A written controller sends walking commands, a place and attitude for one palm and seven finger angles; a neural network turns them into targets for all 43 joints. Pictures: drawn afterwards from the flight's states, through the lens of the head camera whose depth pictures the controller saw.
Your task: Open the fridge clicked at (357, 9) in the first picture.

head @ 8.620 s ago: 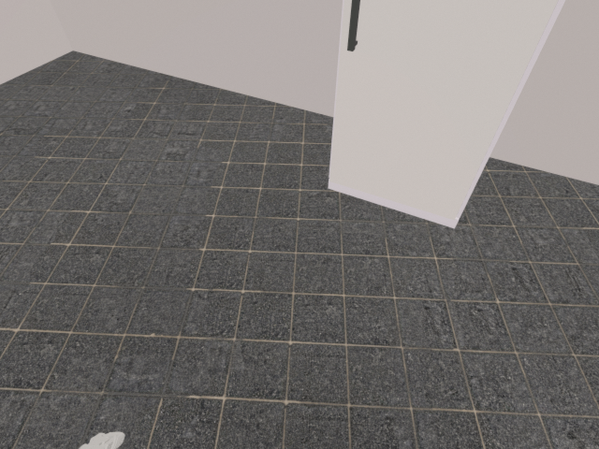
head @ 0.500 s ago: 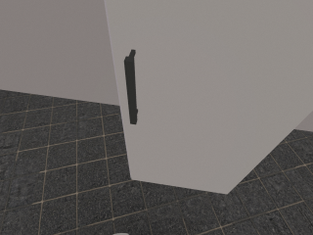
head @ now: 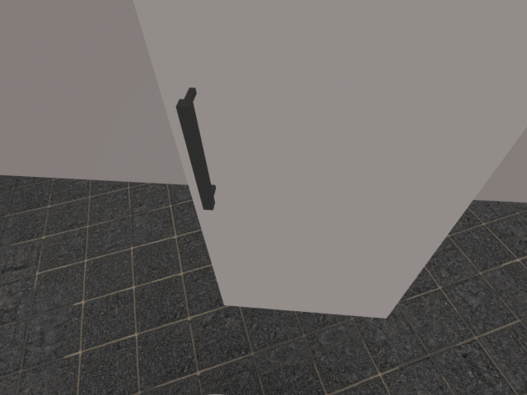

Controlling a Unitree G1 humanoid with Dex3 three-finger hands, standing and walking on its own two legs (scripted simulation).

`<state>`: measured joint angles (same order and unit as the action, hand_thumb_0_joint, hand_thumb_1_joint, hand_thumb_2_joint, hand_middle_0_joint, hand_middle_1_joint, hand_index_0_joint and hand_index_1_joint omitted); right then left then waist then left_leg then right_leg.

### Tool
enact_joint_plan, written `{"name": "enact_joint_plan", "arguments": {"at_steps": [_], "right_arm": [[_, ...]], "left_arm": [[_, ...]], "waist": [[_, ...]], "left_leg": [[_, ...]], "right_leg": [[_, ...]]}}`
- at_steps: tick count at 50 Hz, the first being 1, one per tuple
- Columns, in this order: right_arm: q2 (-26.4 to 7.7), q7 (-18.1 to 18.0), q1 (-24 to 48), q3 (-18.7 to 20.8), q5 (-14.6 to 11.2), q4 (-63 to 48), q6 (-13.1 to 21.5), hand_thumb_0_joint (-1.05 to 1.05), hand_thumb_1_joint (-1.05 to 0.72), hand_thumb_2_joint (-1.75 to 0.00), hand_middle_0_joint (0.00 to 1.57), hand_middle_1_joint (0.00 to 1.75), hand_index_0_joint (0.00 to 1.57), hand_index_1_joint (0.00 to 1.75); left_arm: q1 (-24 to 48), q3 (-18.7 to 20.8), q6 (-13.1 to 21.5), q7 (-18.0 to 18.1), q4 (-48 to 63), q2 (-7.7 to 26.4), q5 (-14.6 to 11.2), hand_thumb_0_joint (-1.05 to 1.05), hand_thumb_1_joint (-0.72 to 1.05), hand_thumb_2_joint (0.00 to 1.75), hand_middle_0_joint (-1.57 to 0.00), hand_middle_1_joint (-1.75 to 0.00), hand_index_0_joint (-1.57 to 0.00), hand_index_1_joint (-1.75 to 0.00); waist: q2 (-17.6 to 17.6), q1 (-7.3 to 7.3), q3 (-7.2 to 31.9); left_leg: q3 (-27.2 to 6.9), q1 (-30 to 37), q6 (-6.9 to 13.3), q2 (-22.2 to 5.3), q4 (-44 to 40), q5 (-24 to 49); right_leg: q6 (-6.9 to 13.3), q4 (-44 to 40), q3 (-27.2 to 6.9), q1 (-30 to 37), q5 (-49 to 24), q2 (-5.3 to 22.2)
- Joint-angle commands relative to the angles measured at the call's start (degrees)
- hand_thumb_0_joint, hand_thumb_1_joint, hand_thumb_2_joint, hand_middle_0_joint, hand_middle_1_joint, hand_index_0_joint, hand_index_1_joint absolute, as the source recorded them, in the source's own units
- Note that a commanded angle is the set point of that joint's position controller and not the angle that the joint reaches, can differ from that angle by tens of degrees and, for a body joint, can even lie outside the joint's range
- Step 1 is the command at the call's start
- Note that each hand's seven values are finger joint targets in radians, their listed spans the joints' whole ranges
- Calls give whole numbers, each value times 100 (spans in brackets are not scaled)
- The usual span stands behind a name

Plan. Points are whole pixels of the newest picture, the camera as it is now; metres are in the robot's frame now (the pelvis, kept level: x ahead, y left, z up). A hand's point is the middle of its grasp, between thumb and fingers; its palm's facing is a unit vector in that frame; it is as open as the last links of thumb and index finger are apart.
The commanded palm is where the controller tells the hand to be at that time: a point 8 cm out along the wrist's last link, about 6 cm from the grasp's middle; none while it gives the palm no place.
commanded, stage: come to a stop and stand still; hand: left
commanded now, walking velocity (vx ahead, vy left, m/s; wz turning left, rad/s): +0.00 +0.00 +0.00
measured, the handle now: (201, 155) +0.49 +0.14 +0.09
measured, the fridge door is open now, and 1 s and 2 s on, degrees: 0 0 0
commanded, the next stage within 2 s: look again from close up in 0.98 s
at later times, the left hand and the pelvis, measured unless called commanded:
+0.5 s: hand out of the picture -0.06 +0.15 -0.16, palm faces +0.06 -0.98 -0.16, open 7.3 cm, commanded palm none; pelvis -0.02 -0.01 +0.01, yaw +0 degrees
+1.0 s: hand out of the picture +0.00 +0.19 -0.16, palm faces +0.02 -0.97 -0.23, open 7.3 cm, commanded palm none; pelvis -0.02 +0.02 +0.01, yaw +0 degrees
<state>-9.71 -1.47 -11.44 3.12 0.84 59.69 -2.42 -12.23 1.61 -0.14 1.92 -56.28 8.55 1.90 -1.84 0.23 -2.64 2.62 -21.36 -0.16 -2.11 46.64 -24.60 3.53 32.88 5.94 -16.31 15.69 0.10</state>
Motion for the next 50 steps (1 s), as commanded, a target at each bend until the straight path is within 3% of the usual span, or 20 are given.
{"name": "enact_joint_plan", "arguments": {"at_steps": [1, 4, 5, 6, 7, 9, 13, 18, 25, 26, 27, 28, 29, 30, 33, 36, 38, 40, 47, 50], "right_arm": [[-2, 47, -415, -71, 18, -139, 120, 0, -90, -90, 20, 30, 20, 30], [35, 0, -883, -153, 7, 100, 216, 0, -90, -90, 20, 30, 20, 30], [-140, -23, -932, -172, 27, 120, 273, 0, -90, -90, 20, 30, 20, 30], [-236, -35, -799, -186, 53, 98, 301, 0, -90, -90, 20, 30, 20, 30], [-190, -35, -642, -204, 52, 142, 349, 0, -90, -90, 20, 30, 20, 30], [-177, -54, -501, -228, 27, 124, 369, 0, -90, -90, 20, 30, 20, 30], [-200, -42, -818, -240, 29, 224, 334, 0, -90, -90, 20, 30, 20, 30], [-80, -30, -1189, -275, 31, 362, 305, 0, -90, -90, 20, 30, 20, 30], [77, -42, -1384, -321, 30, 468, 324, 0, -90, -90, 20, 30, 20, 30], [-357, 26, -590, -253, -6, 137, 420, 0, -90, -90, 20, 30, 20, 30], [-14, 28, -967, -252, -28, -63, 316, 0, -90, -90, 20, 30, 20, 30], [10, 48, -1241, -253, -16, -16, 311, 0, -90, -90, 20, 30, 20, 30], [77, 68, -1419, -265, 33, 11, 332, 0, -90, -90, 20, 30, 20, 30], [107, 63, -1509, -277, 24, 31, 343, 0, -90, -90, 20, 30, 20, 30], [-14, 31, -1522, -280, 40, -22, 358, 0, -90, -90, 20, 30, 20, 30], [-112, 10, -1350, -308, 36, -96, 428, 0, -90, -90, 20, 30, 20, 30], [-189, 2, -1344, -308, 33, -85, 443, 0, -90, -90, 20, 30, 20, 30], [-210, 0, -1317, -330, 33, -46, 461, 0, -90, -90, 20, 30, 20, 30], [-304, -1, -1244, -348, 29, 59, 479, 0, -90, -90, 20, 30, 20, 30], [-306, -2, -1208, -350, 22, 123, 489, 0, -90, -90, 20, 30, 20, 30]], "left_arm": [[-333, 171, 57, 17, 197, 779, -32, 0, 90, 90, -20, -30, -20, -30], [-289, 130, 67, -1, 118, 670, -104, 0, 90, 90, -20, -30, -20, -30], [-324, 105, 65, -20, 111, 552, -142, 0, 90, 90, -20, -30, -20, -30], [-399, 94, 79, -34, 66, 472, -149, 0, 90, 90, -20, -30, -20, -30], [-344, 84, 60, -31, -58, 490, -147, 0, 90, 90, -20, -30, -20, -30], [-465, 55, 76, -44, -221, 504, -129, 0, 90, 90, -20, -30, -20, -30], [-614, -4, 78, -63, -435, 474, -130, 0, 90, 90, -20, -30, -20, -30], [-740, -22, 117, -45, -562, 428, -123, 0, 90, 90, -20, -30, -20, -30], [-989, -39, 157, -10, -685, 299, -122, 0, 90, 90, -20, -30, -20, -30], [-1373, -114, 293, 226, -827, 451, -38, 0, 90, 90, -20, -30, -20, -30], [-1191, -60, 301, 162, -615, 754, -94, 0, 90, 90, -20, -30, -20, -30], [-942, -29, 304, 131, -496, 745, -77, 0, 90, 90, -20, -30, -20, -30], [-789, -25, 334, 113, -441, 681, -75, 0, 90, 90, -20, -30, -20, -30], [-761, -44, 338, 92, -463, 576, -87, 0, 90, 90, -20, -30, -20, -30], [-819, -77, 250, 56, -493, 348, -96, 0, 90, 90, -20, -30, -20, -30], [-933, -101, 247, 24, -528, 302, -111, 0, 90, 90, -20, -30, -20, -30], [-923, -108, 237, 19, -524, 282, -121, 0, 90, 90, -20, -30, -20, -30], [-901, -114, 230, 17, -514, 336, -125, 0, 90, 90, -20, -30, -20, -30], [-789, -110, 220, 5, -450, 407, -143, 0, 90, 90, -20, -30, -20, -30], [-740, -108, 223, 7, -463, 439, -142, 0, 90, 90, -20, -30, -20, -30]], "waist": [[871, -67, 29], [465, 69, 38], [-63, -10, -6], [-283, -125, -8], [-917, -159, 82], [-656, -274, -7], [-22, -187, -201], [450, -71, -279], [301, -51, -314], [-101, -262, -310], [-108, 80, 400], [60, 215, 513], [-27, 256, 485], [130, 278, 266], [117, 162, -354], [97, 0, -423], [315, -7, -444], [62, -37, -504], [322, -44, -323], [229, -41, -208]], "left_leg": [[30, 398, -39, -7, -693, 131], [-109, 1282, 31, -105, -2369, 1007], [-482, 1228, 160, -385, -2593, 1373], [-684, 991, 261, -636, -2639, 1594], [-852, 606, 299, -702, -2933, 1565], [-781, 272, 267, -654, -3071, 1242], [-641, 236, 187, -410, -3190, 314], [-407, 539, 168, -235, -2947, 523], [-343, 583, 161, -210, -2841, 688], [11, 453, -34, -289, -1819, 885], [-194, 726, 0, -20, -1460, 358], [-144, 944, 46, -31, -1455, 450], [-137, 1138, 77, 16, -1519, 782], [-215, 1113, 106, -44, -1704, 838], [-519, 454, 227, -188, -2325, 527], [-695, 47, 279, -279, -2754, 423], [-698, 47, 287, -274, -2849, 414], [-711, 30, 285, -299, -2965, 463], [-655, 299, 275, -297, -3005, 787], [-626, 448, 268, -311, -2988, 1001]], "right_leg": [[673, -1613, -1392, -111, -375, 1269], [305, -1405, -1214, -222, 60, 956], [90, -1273, -1072, -203, -52, 717], [-92, -1259, -935, 36, -268, 524], [-158, -1067, -687, 563, -432, 481], [-168, -1086, -672, 1030, -673, 499], [-137, -1473, -848, 843, 61, 577], [-126, -1783, -976, 419, 686, 669], [-84, -1765, -994, 263, 648, 672], [-304, -1462, -1181, 341, -1477, 915], [30, -1798, -1693, 230, 345, 1282], [232, -1862, -1622, -159, 1350, 1270], [281, -1750, -1406, -359, 1067, 1196], [244, -1696, -1296, -549, 1167, 1079], [82, -1374, -1089, -533, 1233, 702], [5, -1153, -966, 50, 629, 571], [-7, -1135, -959, 159, 511, 571], [-14, -1086, -919, 255, 270, 565], [-40, -1089, -886, 487, -129, 610], [-43, -1072, -864, 576, -325, 638]]}}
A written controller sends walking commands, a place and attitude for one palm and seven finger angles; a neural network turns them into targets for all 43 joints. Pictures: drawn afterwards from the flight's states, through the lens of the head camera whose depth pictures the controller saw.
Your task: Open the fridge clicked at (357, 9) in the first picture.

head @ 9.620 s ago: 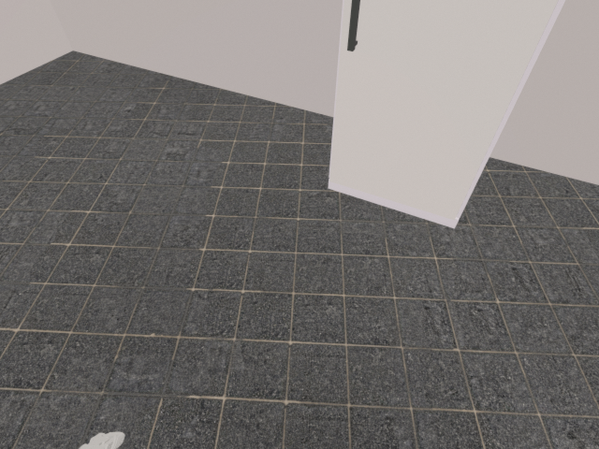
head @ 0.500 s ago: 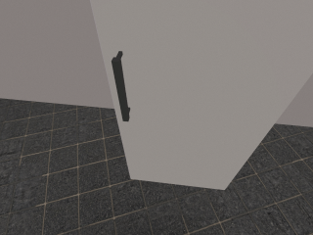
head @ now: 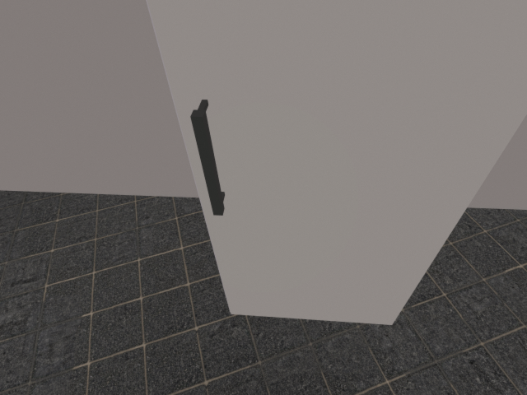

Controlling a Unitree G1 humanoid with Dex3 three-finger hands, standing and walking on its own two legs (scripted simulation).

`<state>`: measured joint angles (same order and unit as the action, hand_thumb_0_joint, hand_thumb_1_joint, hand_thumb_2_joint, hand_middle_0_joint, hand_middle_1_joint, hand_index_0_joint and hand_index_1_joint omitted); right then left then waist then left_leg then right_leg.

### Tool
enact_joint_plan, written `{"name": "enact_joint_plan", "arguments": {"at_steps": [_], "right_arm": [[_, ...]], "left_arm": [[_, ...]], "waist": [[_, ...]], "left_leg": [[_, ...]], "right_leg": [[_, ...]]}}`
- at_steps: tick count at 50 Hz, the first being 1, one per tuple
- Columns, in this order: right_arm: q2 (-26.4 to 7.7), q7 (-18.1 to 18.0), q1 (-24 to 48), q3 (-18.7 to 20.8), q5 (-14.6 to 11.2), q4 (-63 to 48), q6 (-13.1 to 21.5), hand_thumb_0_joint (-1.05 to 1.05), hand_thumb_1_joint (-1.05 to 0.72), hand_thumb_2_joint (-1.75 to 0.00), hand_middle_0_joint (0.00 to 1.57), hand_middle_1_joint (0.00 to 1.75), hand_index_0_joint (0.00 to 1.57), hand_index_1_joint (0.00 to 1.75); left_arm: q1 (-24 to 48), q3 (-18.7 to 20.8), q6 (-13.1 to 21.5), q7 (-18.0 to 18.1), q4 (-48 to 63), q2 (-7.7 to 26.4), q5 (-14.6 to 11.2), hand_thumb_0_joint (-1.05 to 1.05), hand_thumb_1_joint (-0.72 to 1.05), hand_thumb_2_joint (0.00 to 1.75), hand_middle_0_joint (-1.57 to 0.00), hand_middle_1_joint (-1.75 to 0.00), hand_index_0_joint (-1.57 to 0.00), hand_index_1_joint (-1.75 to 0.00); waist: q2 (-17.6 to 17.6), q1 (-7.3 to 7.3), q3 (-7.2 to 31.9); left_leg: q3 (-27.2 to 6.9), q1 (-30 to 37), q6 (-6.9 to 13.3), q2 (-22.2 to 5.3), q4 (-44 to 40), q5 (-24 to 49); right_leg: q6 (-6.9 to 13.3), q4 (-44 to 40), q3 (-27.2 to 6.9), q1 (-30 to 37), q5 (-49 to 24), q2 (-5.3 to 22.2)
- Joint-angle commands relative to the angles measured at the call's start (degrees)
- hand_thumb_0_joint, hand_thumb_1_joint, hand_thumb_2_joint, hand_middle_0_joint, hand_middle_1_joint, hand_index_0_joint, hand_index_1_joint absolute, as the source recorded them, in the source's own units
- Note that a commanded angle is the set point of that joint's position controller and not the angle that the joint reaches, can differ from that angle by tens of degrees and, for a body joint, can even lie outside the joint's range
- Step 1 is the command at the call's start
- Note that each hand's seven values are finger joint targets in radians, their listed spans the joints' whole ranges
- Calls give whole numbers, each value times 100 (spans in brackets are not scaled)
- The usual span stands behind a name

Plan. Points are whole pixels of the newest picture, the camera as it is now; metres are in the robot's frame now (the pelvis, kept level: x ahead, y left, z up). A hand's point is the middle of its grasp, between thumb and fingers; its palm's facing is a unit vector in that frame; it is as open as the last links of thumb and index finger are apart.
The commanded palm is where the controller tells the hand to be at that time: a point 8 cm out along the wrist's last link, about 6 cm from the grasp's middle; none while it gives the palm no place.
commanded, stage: look again from close up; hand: left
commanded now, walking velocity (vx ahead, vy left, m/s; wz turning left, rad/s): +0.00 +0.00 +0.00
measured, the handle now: (212, 163) +0.50 +0.13 +0.08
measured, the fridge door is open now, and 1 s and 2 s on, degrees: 0 0 0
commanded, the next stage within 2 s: raise the hand to about handle height in 0.84 s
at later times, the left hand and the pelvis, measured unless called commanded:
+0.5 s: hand out of the picture +0.00 +0.15 -0.17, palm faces +0.02 -0.98 -0.18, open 7.3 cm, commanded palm none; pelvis +0.02 -0.01 +0.00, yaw +0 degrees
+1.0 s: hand out of the picture +0.05 +0.17 -0.16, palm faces +0.14 -0.97 -0.22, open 7.2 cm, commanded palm +0.12 +0.21 -0.06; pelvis +0.02 -0.01 +0.00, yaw +0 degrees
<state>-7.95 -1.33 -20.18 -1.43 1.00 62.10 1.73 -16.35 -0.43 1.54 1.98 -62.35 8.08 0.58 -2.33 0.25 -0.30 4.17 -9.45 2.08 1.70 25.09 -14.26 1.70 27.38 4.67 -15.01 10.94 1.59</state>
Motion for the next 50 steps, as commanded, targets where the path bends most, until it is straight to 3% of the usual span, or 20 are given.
{"name": "enact_joint_plan", "arguments": {"at_steps": [1, 19, 23, 41, 46, 47, 48, 49, 50], "right_arm": [[-489, -19, -318, 101, 1, -96, 70, 0, -90, -90, 20, 30, 20, 30], [-453, -51, -104, 94, -25, 137, 43, 0, -90, -90, 20, 30, 20, 30], [-444, -52, -103, 99, -25, 157, 31, 0, -90, -90, 20, 30, 20, 30], [-394, -72, -143, 104, -22, 235, 49, 0, -90, -90, 20, 30, 20, 30], [-378, -72, -155, 109, -20, 247, 31, 0, -90, -90, 20, 30, 20, 30], [-604, -23, 593, 172, -92, -134, 90, 0, -90, -90, 20, 30, 20, 30], [-1770, -309, 501, 256, -338, -2201, 930, 0, -90, -90, 20, 30, 20, 30], [-1230, -461, 1159, 76, -393, -2084, 1356, 0, -90, -90, 20, 30, 20, 30], [-1022, -410, 996, 117, -300, -2275, 1617, 0, -90, -90, 20, 30, 20, 30]], "left_arm": [[-314, 96, 54, 0, 136, 491, -12, 0, 90, 90, -20, -30, -20, -30], [-401, 62, 64, 12, -63, 494, 1, 0, 90, 90, -20, -30, -20, -30], [-394, 58, 60, 14, -66, 483, -6, 0, 90, 90, -20, -30, -20, -30], [-410, 94, 62, 23, -29, 509, -7, 0, 90, 90, -20, -30, -20, -30], [-408, 97, 54, 20, -23, 502, -5, 0, 90, 90, -20, -30, -20, -30], [-945, 120, 152, 255, -265, 705, 51, 0, 90, 90, -20, -30, -20, -30], [3492, 576, 1447, 91, 8329, 1914, -1279, 0, 88, 89, -20, -32, -20, -32], [2802, 1093, 1387, 411, 8314, 2414, -974, 0, 85, 88, -20, -33, -20, -33], [-33, -14, 617, 405, 6676, 508, -877, 0, 83, 87, -21, -34, -21, -34]], "waist": [[300, -37, -455], [237, -30, -379], [234, -19, -464], [237, -55, -339], [324, -59, -447], [758, -352, -317], [-428, 472, 2499], [-1253, 80, 1929], [-1018, 21, 1391]], "left_leg": [[-765, -725, 35, -697, -824, 0], [-617, -282, -10, -724, -736, 427], [-599, -285, -28, -710, -758, 313], [-587, -251, -47, -741, -742, 609], [-571, -292, -54, -718, -753, 433], [-235, -587, -207, -743, 594, 573], [-439, 751, -31, -127, -239, 936], [-130, 677, -68, -186, -121, 902], [-346, 68, -77, -207, -338, 844]], "right_leg": [[140, -531, -745, 445, 123, 492], [145, -693, -784, 559, -347, 550], [147, -759, -817, 478, -171, 551], [164, -688, -753, 753, -637, 553], [164, -783, -782, 676, -387, 564], [-142, -471, -1066, 746, -3671, 914], [-60, -171, -873, 1266, -1869, 381], [36, -20, -855, 996, -811, 90], [106, 55, -380, 731, -206, -1]]}}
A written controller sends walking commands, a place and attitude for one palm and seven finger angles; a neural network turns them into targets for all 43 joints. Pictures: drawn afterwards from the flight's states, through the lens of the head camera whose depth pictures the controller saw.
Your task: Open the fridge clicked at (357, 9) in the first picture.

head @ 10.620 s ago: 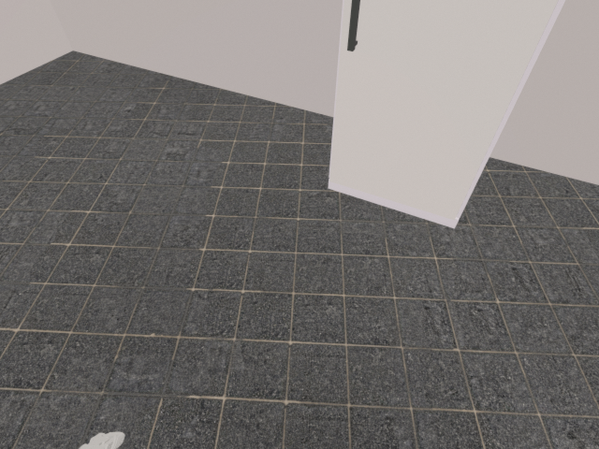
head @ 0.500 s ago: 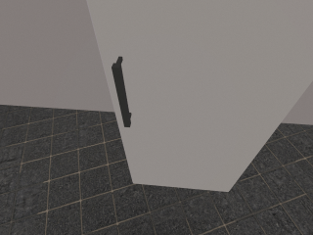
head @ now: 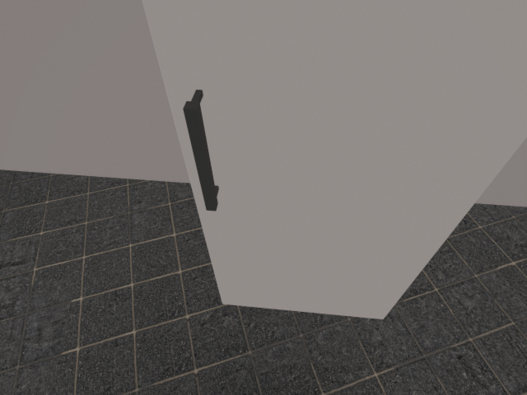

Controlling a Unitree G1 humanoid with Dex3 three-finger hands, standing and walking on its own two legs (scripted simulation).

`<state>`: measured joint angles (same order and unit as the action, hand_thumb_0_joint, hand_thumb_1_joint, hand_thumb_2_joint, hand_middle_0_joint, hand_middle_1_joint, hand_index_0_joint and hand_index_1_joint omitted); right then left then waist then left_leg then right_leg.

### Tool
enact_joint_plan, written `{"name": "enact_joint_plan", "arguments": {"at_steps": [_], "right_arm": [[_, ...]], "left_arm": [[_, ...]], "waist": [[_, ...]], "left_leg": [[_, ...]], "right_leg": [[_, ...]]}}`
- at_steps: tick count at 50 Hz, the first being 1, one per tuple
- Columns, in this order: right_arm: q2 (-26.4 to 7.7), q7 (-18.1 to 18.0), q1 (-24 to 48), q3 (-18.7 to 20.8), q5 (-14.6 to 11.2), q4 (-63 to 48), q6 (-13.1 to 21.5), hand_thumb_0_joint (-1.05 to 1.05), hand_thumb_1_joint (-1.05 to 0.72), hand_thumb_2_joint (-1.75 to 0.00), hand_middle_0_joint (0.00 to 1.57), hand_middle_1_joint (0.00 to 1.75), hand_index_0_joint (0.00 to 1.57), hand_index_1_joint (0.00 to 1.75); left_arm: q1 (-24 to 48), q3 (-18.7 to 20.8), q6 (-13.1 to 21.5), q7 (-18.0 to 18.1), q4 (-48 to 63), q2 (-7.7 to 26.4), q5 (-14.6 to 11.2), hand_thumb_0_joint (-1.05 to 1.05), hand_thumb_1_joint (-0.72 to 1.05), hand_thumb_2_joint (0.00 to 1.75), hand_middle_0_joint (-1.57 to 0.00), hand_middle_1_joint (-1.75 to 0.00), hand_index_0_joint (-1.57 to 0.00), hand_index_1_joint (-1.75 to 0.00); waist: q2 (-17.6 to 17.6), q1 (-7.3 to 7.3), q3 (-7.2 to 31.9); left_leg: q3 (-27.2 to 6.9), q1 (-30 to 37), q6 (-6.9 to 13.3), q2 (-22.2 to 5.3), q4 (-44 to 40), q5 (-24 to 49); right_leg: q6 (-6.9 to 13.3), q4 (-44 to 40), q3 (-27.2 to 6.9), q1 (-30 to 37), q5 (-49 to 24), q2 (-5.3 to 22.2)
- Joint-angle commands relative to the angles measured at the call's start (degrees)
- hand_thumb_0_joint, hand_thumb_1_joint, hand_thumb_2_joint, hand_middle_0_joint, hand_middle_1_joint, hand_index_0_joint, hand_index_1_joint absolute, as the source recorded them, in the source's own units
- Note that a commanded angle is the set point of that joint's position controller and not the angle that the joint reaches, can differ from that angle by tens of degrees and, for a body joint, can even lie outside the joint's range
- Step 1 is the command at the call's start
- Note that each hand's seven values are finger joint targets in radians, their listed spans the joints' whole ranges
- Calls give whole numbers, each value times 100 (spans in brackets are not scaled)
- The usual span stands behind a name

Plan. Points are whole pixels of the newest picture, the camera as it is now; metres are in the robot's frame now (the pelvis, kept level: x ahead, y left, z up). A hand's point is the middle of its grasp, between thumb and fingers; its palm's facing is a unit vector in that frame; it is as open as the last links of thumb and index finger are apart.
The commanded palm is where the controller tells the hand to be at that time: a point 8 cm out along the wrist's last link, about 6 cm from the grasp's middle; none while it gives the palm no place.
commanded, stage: raise the hand to about handle height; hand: left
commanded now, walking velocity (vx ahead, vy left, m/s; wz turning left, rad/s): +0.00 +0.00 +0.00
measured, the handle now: (205, 157) +0.48 +0.15 +0.08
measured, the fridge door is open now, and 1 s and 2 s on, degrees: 0 0 0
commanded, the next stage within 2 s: none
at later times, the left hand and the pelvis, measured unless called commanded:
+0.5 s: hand (123, 381) +0.14 +0.21 -0.02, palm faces +0.11 -0.99 -0.05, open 9.4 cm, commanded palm +0.14 +0.26 -0.01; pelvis -0.03 +0.01 -0.07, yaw +3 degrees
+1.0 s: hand (92, 314) +0.21 +0.26 +0.03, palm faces +0.01 -1.00 -0.07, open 12.4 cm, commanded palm +0.18 +0.32 +0.05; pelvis -0.01 +0.04 -0.04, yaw +2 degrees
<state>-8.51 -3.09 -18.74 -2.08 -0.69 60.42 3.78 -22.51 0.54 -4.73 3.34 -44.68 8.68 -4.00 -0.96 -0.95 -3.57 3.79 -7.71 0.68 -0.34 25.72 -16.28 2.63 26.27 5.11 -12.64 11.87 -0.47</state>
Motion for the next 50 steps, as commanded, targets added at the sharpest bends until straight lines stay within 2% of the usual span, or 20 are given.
{"name": "enact_joint_plan", "arguments": {"at_steps": [1, 2, 3, 4, 6, 8, 10, 12, 15, 18, 19, 22, 24, 28, 31, 34, 39, 45, 47, 50], "right_arm": [[-1034, -262, 805, 188, -275, -1811, 1492, 0, -90, -90, 20, 30, 20, 30], [-1275, -230, 886, 287, -264, -2165, 1610, 0, -90, -90, 20, 30, 20, 30], [-1387, -203, 756, 403, -172, -2235, 1702, 0, -90, -90, 20, 30, 20, 30], [-1373, -141, 732, 482, -120, -2415, 1751, 0, -90, -90, 20, 30, 20, 30], [-1282, 24, 901, 585, -38, -2829, 1811, 0, -90, -90, 20, 30, 20, 30], [-1310, 237, 1072, 699, -12, -3184, 1763, 0, -90, -90, 20, 30, 20, 30], [-1396, 444, 1219, 781, -21, -3573, 1593, 0, -90, -90, 20, 30, 20, 30], [-1339, 399, 1393, 786, -108, -3889, 1377, 0, -90, -90, 20, 30, 20, 30], [-1280, 272, 1377, 720, -141, -4317, 1108, 0, -90, -90, 20, 30, 20, 30], [-1143, 172, 946, 661, -82, -4277, 1074, 0, -90, -90, 20, 30, 20, 30], [-1194, 137, 828, 598, -20, -4209, 1076, 0, -90, -90, 20, 30, 20, 30], [-1241, 72, 733, 490, -71, -4020, 1184, 0, -90, -90, 20, 30, 20, 30], [-1333, 3, 746, 413, -100, -3899, 1271, 0, -90, -90, 20, 30, 20, 30], [-1328, -102, 837, 390, -229, -3888, 1310, 0, -90, -90, 20, 30, 20, 30], [-1236, -94, 990, 334, -226, -3924, 1328, 0, -90, -90, 20, 30, 20, 30], [-1173, -75, 1022, 322, -174, -3843, 1381, 0, -90, -90, 20, 30, 20, 30], [-1287, -28, 878, 337, -171, -3776, 1496, 0, -90, -90, 20, 30, 20, 30], [-1393, -74, 699, 344, -218, -3683, 1592, 0, -90, -90, 20, 30, 20, 30], [-1397, -103, 676, 344, -233, -3655, 1623, 0, -90, -90, 20, 30, 20, 30], [-1427, -122, 651, 307, -223, -3604, 1612, 0, -90, -90, 20, 30, 20, 30]], "left_arm": [[196, -296, 961, 252, 4193, -160, -634, 0, 81, 86, -21, -36, -21, -36], [831, -347, 1264, 143, 4685, -52, -748, 0, 78, 85, -21, -37, -21, -37], [860, -114, 1599, 7, 4520, 182, -737, 0, 76, 84, -21, -39, -21, -39], [516, 91, 1921, -188, 4052, 202, -712, 0, 74, 83, -21, -40, -21, -40], [-864, 185, 2691, -807, 3449, -136, -902, 0, 69, 81, -22, -43, -22, -43], [-1498, 506, 3546, -1531, 3420, 6, -1125, 0, 64, 79, -22, -47, -22, -47], [-1647, 1084, 4099, -2242, 3502, 669, -1135, 0, 60, 77, -22, -50, -22, -50], [-1531, 1415, 3911, -2375, 3867, 952, -1148, 0, 55, 75, -22, -53, -22, -53], [-697, 1420, 3496, -2116, 5270, 1023, -1325, 0, 48, 72, -23, -57, -23, -57], [-31, 1276, 3611, -1646, 6376, 1012, -1137, 0, 41, 69, -24, -62, -24, -62], [445, 1106, 3724, -1625, 6675, 1046, -1096, 0, 39, 68, -24, -63, -24, -63], [639, 721, 3868, -1834, 6568, 924, -1022, 0, 32, 65, -24, -68, -24, -68], [814, 684, 3661, -2135, 6155, 1060, -1108, 0, 27, 63, -25, -70, -25, -70], [392, 1373, 2791, -2461, 5564, 1462, -1316, 0, 18, 59, -25, -76, -25, -76], [250, 1677, 2347, -2443, 5813, 1491, -1503, 0, 11, 56, -26, -81, -26, -81], [100, 1941, 2248, -2247, 5684, 1540, -1596, 0, 4, 53, -26, -86, -26, -86], [327, 1812, 2399, -2187, 5779, 1522, -1498, 0, -8, 48, -27, -93, -27, -93], [792, 1967, 2402, -2259, 5908, 1789, -1530, 0, -22, 42, -28, -102, -28, -102], [980, 2005, 2383, -2267, 6029, 1865, -1537, 0, -27, 40, -28, -105, -28, -105], [1199, 2123, 2251, -2293, 5842, 1970, -1569, 0, -34, 37, -29, -110, -29, -110]], "waist": [[-243, 239, 880], [326, 431, 94], [850, 500, 119], [1114, 412, 7], [1742, -20, 330], [1617, -156, 676], [789, -241, 1053], [640, -387, 1372], [-136, -314, 1628], [-509, 3, 1891], [-317, 239, 1800], [-518, 485, 1666], [-455, 539, 1544], [12, 201, 2053], [-216, -40, 2336], [160, -130, 2034], [-100, -36, 1663], [-214, 35, 1693], [-532, 16, 1781], [-401, 11, 1751]], "left_leg": [[-455, -492, 38, -40, -259, 660], [-607, -874, 87, -44, -80, 90], [-559, -1164, 105, 34, 223, -302], [-526, -1529, 68, 116, 542, -408], [-389, -2348, -35, 179, 1122, -559], [-292, -2922, -111, 261, 1684, -478], [-203, -3129, -132, 333, 2135, -148], [-58, -3511, -27, 356, 2296, -183], [-112, -3305, 24, 311, 2264, -282], [-327, -2941, 77, 139, 2379, 20], [-433, -2967, 103, 92, 2500, 38], [-568, -2884, 101, 29, 2582, -194], [-641, -2965, 117, 23, 2577, -387], [-628, -3002, 93, 59, 2251, -314], [-674, -2575, 44, 45, 1929, 320], [-711, -2619, 0, 21, 1767, 583], [-703, -2420, -38, -5, 1576, 550], [-736, -2010, -81, -46, 1372, 738], [-759, -1766, -120, -56, 1296, 853], [-800, -1593, -145, -69, 1179, 1143]], "right_leg": [[-96, 29, -234, -75, -80, 174], [-201, -49, -188, -663, 483, 200], [-245, -41, -181, -1096, 1119, 214], [-215, 93, -196, -1376, 1449, 232], [-192, 592, -287, -1628, 2006, 232], [-141, 1087, -453, -1525, 1680, 248], [-21, 1541, -678, -1312, 834, 374], [-82, 1697, -895, -1320, 789, 409], [-67, 1793, -874, -1533, 1179, 298], [-71, 2075, -572, -1864, 575, 134], [-88, 2168, -539, -2073, 481, 79], [-93, 2115, -431, -2444, 755, 42], [-91, 2009, -459, -2457, 982, 19], [-162, 1676, -480, -1629, 1080, 106], [-123, 1786, -188, -1221, 319, 84], [-118, 1755, -84, -1100, 85, 47], [-98, 1667, -30, -1323, 208, 42], [-103, 1497, -6, -1194, 69, 43], [-99, 1448, -2, -1145, 19, 50], [-95, 1356, 24, -960, -225, 33]]}}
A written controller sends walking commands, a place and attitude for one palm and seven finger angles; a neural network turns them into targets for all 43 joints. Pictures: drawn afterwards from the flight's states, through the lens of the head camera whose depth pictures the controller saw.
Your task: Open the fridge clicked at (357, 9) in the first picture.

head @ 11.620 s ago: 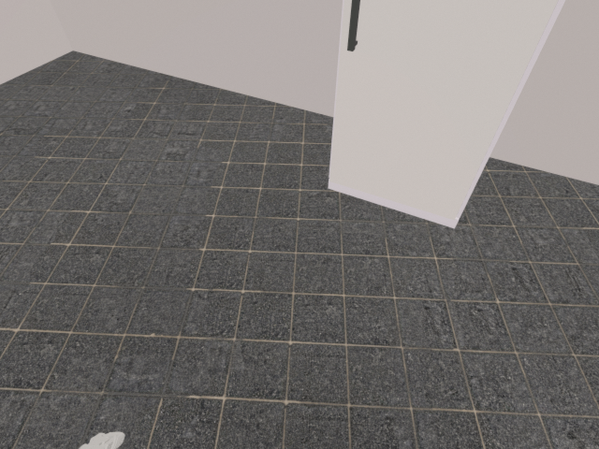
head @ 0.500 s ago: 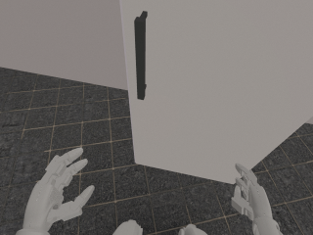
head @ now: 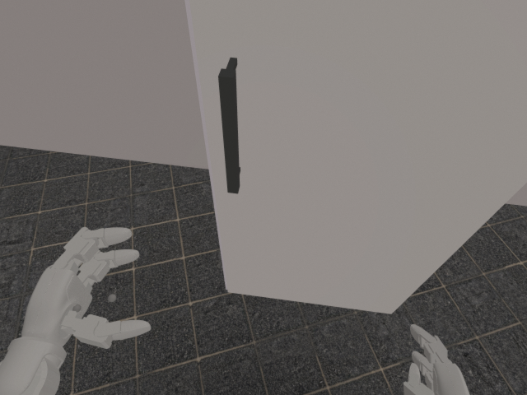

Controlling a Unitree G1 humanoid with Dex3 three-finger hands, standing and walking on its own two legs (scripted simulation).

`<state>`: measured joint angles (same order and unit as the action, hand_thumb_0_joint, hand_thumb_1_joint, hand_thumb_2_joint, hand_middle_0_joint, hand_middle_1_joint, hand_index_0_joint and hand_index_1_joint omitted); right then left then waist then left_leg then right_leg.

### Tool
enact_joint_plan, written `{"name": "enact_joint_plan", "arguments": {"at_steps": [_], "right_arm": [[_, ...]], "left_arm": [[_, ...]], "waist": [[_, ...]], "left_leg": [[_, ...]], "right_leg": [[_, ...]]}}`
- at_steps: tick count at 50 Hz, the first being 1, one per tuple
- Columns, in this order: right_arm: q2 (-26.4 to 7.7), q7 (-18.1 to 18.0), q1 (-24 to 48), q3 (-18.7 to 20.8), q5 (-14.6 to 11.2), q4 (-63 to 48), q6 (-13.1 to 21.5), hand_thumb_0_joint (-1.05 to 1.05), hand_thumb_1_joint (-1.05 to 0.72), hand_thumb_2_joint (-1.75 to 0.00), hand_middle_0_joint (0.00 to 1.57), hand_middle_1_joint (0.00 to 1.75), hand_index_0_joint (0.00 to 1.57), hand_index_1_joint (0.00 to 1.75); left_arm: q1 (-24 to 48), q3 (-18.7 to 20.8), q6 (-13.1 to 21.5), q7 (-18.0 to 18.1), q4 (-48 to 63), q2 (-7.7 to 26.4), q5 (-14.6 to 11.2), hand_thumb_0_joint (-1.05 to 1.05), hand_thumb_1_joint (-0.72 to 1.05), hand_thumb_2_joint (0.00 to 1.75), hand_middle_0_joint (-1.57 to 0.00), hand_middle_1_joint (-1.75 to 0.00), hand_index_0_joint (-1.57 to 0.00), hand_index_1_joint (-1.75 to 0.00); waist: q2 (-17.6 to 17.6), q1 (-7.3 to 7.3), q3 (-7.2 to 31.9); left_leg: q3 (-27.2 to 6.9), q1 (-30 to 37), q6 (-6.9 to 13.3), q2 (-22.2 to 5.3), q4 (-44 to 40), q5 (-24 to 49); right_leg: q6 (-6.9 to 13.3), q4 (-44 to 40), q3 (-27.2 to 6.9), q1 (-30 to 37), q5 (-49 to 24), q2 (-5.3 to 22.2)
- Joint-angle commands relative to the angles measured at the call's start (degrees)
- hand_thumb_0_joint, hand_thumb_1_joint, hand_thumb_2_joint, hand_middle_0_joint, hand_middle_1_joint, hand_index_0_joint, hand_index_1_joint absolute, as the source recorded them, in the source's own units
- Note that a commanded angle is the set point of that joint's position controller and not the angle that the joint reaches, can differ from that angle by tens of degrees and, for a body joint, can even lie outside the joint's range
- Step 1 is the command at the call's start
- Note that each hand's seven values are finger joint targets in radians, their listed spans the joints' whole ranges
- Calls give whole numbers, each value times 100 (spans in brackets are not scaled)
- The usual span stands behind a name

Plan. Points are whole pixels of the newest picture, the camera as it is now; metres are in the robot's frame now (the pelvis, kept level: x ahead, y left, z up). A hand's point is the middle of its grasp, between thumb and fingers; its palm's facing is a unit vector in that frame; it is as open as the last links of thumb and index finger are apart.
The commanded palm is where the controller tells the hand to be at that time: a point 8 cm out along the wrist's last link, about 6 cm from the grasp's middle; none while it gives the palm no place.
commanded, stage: raise the hand to about handle height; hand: left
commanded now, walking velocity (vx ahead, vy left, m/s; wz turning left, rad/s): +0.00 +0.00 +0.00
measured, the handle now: (233, 134) +0.49 +0.09 +0.12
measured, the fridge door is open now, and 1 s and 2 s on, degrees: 0 0 0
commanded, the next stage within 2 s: move the hooked fingers beside the handle in 1.04 s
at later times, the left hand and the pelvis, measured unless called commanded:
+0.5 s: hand (61, 235) +0.27 +0.27 +0.14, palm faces +0.02 -1.00 -0.08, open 13.9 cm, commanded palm +0.24 +0.31 +0.15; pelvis +0.00 -0.01 +0.02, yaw +1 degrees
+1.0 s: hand (74, 233) +0.27 +0.25 +0.15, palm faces +0.02 -1.00 -0.06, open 14.0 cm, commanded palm +0.24 +0.29 +0.15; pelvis +0.00 -0.02 +0.03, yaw +0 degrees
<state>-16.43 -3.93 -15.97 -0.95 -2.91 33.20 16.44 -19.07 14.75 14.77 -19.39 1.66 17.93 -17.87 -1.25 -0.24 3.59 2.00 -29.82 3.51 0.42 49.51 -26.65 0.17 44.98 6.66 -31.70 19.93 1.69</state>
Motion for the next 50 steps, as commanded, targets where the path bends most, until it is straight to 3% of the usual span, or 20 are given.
{"name": "enact_joint_plan", "arguments": {"at_steps": [1, 6, 9, 11, 15, 19, 21, 24, 27, 29, 31, 34, 37, 39, 41, 43, 44, 46, 48, 50], "right_arm": [[-637, -52, 384, 201, -13, -872, 337, 0, -90, -90, 20, 30, 20, 30], [-669, -90, 435, 137, -26, -847, 297, 0, -90, -90, 20, 30, 20, 30], [-695, -125, 481, 81, -10, -843, 246, 0, -90, -90, 20, 30, 20, 30], [-670, -137, 532, 60, -29, -845, 222, 0, -90, -90, 20, 30, 20, 30], [-661, -172, 564, 19, -26, -810, 205, 0, -90, -90, 20, 30, 20, 30], [-689, -195, 564, 2, -33, -763, 176, 0, -90, -90, 20, 30, 20, 30], [-672, -214, 591, -5, -47, -762, 158, 0, -90, -90, 20, 30, 20, 30], [-702, -229, 570, -13, -40, -728, 127, 0, -90, -90, 20, 30, 20, 30], [-720, -253, 604, -17, -73, -730, 84, 0, -90, -90, 20, 30, 20, 30], [-715, -223, 592, -6, -62, -768, 97, 0, -90, -90, 20, 30, 20, 30], [-719, -192, 572, 26, -67, -791, 105, 0, -90, -90, 20, 30, 20, 30], [-752, -145, 575, 48, -46, -791, 119, 0, -90, -90, 20, 30, 20, 30], [-725, -161, 593, 67, -50, -823, 136, 0, -90, -90, 20, 30, 20, 30], [-724, -167, 577, 67, -39, -780, 138, 0, -90, -90, 20, 30, 20, 30], [-706, -192, 592, 67, -52, -767, 148, 0, -90, -90, 20, 30, 20, 30], [-701, -227, 594, 69, -64, -754, 164, 0, -90, -90, 20, 30, 20, 30], [-718, -226, 573, 65, -50, -742, 163, 0, -90, -90, 20, 30, 20, 30], [-705, -251, 595, 59, -70, -731, 167, 0, -90, -90, 20, 30, 20, 30], [-700, -267, 605, 51, -76, -723, 172, 0, -90, -90, 20, 30, 20, 30], [-715, -259, 624, 52, -75, -710, 157, 0, -90, -90, 20, 30, 20, 30]], "left_arm": [[876, 751, 235, -55, 1101, 1080, -201, 0, -36, 36, -29, -111, -29, -111], [1498, 865, -123, -289, 878, 1321, -222, 0, -48, 31, -30, -118, -30, -118], [1714, 1085, -357, -418, 448, 1509, -271, 0, -50, 30, -30, -120, -30, -120], [2107, 1114, -422, -512, 486, 1571, -306, 0, -50, 30, -30, -120, -30, -120], [2574, 1271, -522, -680, 371, 1791, -347, 0, -50, 30, -30, -120, -30, -120], [2859, 1435, -646, -818, -19, 1996, -364, 0, -50, 30, -30, -120, -30, -120], [3149, 1469, -696, -876, -39, 2097, -350, 0, -50, 30, -30, -120, -30, -120], [3242, 1664, -792, -959, -457, 2323, -365, 0, -50, 30, -30, -120, -30, -120], [3640, 1653, -857, -1073, -661, 2377, -398, 0, -50, 30, -30, -120, -30, -120], [3490, 1553, -864, -1138, -711, 2266, -403, 0, -50, 30, -30, -120, -30, -120], [3365, 1519, -877, -1179, -684, 2209, -407, 0, -50, 30, -30, -120, -30, -120], [3196, 1699, -851, -1133, -676, 2340, -424, 0, -50, 30, -30, -120, -30, -120], [3329, 1841, -768, -1027, -426, 2442, -416, 0, -50, 30, -30, -120, -30, -120], [3301, 1896, -714, -940, -394, 2483, -411, 0, -50, 30, -30, -120, -30, -120], [3434, 1766, -679, -925, -367, 2336, -397, 0, -50, 30, -30, -120, -30, -120], [3495, 1684, -652, -905, -363, 2274, -370, 0, -50, 30, -30, -120, -30, -120], [3475, 1723, -646, -903, -384, 2374, -347, 0, -50, 30, -30, -120, -30, -120], [3534, 1641, -652, -938, -399, 2284, -330, 0, -50, 30, -30, -120, -30, -120], [3452, 1652, -677, -949, -555, 2268, -348, 0, -50, 30, -30, -120, -30, -120], [3397, 1676, -698, -1005, -712, 2269, -400, 0, -50, 30, -30, -120, -30, -120]], "waist": [[-419, -75, 994], [-572, -76, 895], [-300, -123, 730], [-456, -106, 804], [-449, -103, 941], [-311, -135, 804], [-537, -119, 868], [-247, -152, 771], [-308, -110, 716], [-212, -143, 800], [-354, -152, 911], [-193, -210, 797], [-363, -222, 1019], [-228, -223, 880], [-450, -174, 853], [-471, -141, 782], [-299, -161, 773], [-479, -128, 808], [-376, -130, 705], [-38, -117, 664]], "left_leg": [[-596, 663, -431, -148, -1220, 2231], [-630, 973, -442, -167, -1418, 2464], [-640, 959, -415, -158, -1545, 2342], [-641, 1108, -424, -148, -1622, 2360], [-633, 1356, -399, -139, -1713, 2517], [-612, 1383, -358, -124, -1808, 2489], [-603, 1514, -359, -116, -1891, 2461], [-573, 1463, -303, -99, -1950, 2368], [-551, 1414, -276, -71, -2042, 2091], [-531, 1508, -258, -80, -2007, 2309], [-476, 1534, -245, -58, -1989, 2376], [-449, 1433, -236, -68, -1979, 2329], [-410, 1493, -228, -46, -1999, 2313], [-377, 1445, -212, -68, -2001, 2298], [-349, 1464, -209, -52, -2029, 2208], [-363, 1476, -208, -58, -2061, 2080], [-350, 1455, -192, -74, -2044, 2082], [-353, 1488, -188, -49, -2073, 1987], [-364, 1447, -185, -52, -2087, 1860], [-318, 1288, -158, -48, -2046, 1775]], "right_leg": [[144, -562, -139, 971, -1096, -182], [147, -777, -143, 1162, -1293, -191], [164, -918, -141, 1292, -1304, -225], [162, -989, -147, 1380, -1326, -208], [174, -1147, -181, 1570, -1501, -218], [178, -1291, -211, 1676, -1539, -228], [178, -1353, -218, 1707, -1507, -207], [185, -1481, -257, 1815, -1508, -212], [171, -1566, -289, 1812, -1321, -182], [187, -1555, -308, 1900, -1509, -185], [172, -1536, -329, 1929, -1632, -161], [177, -1552, -350, 1937, -1601, -159], [160, -1549, -387, 2020, -1608, -144], [162, -1587, -404, 2050, -1606, -142], [158, -1593, -417, 2012, -1568, -128], [148, -1626, -405, 1935, -1420, -129], [151, -1637, -441, 2008, -1423, -129], [145, -1662, -444, 1987, -1351, -122], [137, -1699, -438, 1894, -1225, -125], [107, -1744, -550, 1990, -1175, -97]]}}
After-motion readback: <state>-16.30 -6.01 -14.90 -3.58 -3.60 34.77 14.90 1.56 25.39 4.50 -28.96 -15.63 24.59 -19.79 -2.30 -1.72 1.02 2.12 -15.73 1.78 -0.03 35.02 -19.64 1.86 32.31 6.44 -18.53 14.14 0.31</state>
